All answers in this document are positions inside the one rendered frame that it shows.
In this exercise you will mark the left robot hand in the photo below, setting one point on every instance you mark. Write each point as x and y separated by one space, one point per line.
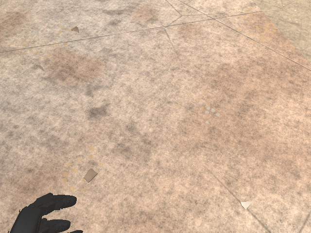
29 219

